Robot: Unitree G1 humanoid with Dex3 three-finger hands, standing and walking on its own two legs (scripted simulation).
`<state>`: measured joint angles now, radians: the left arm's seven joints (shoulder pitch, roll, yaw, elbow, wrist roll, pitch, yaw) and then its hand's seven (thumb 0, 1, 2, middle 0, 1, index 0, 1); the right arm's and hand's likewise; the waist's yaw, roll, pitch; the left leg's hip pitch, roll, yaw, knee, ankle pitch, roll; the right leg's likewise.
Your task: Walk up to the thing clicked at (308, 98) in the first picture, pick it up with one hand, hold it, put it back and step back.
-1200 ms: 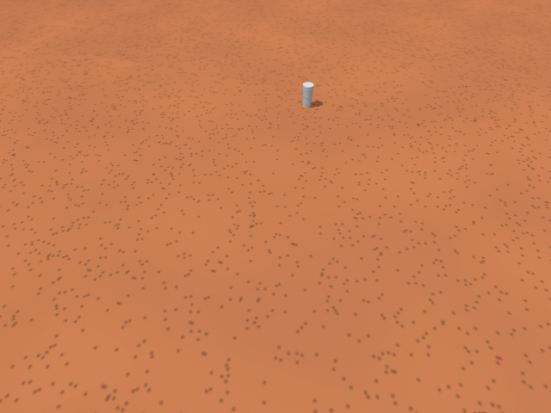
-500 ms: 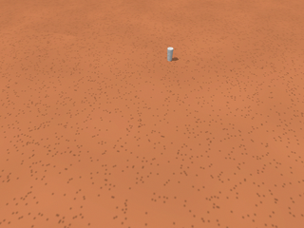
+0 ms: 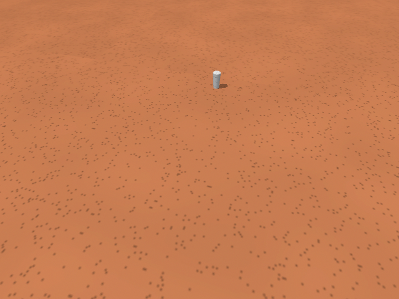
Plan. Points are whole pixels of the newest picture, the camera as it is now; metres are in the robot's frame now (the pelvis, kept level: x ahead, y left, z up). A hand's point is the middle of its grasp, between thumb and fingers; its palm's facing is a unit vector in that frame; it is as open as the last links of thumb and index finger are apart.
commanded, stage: walk up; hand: left
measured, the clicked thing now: (216, 80) +2.10 -0.09 -0.70
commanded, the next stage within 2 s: none
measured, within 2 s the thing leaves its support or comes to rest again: neither
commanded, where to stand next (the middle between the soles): +1.70 -0.24 m, yaw -8 degrees
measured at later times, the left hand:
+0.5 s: hand (140, 281) +0.22 +0.16 -0.14, palm faces -0.05 -0.93 -0.37, open 7.4 cm
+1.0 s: hand (165, 155) +0.62 +0.15 -0.14, palm faces -0.18 -0.92 -0.34, open 7.4 cm
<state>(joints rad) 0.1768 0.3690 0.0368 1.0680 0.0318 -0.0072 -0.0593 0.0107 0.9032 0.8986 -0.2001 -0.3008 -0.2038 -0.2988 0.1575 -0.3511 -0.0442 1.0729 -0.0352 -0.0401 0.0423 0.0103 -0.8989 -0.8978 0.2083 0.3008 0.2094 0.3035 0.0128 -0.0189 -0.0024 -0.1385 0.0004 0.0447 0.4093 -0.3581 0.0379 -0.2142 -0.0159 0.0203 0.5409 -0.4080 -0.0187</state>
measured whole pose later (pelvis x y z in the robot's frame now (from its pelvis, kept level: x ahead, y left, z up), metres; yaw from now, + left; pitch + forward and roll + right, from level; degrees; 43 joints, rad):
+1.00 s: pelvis +0.48 -0.11 -0.01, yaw -8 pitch -2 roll +1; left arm 0.23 0.45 0.04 0.90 -0.02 -0.07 -0.07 0.01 0.91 0.90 -0.20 -0.30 -0.20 -0.30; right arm 0.29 -0.39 -0.06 0.89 0.00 -0.09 0.06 0.01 -0.90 -0.90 0.21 0.30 0.21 0.30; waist -0.03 -0.06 0.04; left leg -0.12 0.04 0.14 0.43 -0.27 0.01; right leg -0.54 -0.08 0.04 0.97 -0.27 0.00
